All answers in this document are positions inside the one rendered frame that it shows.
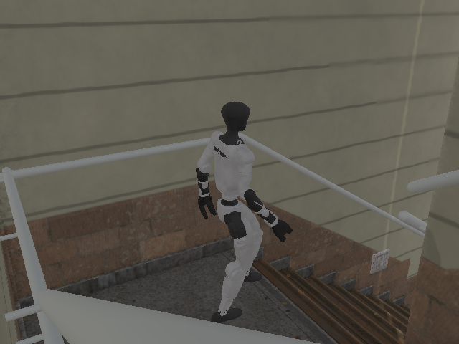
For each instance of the stairs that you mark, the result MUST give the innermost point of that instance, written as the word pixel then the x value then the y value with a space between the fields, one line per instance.
pixel 349 317

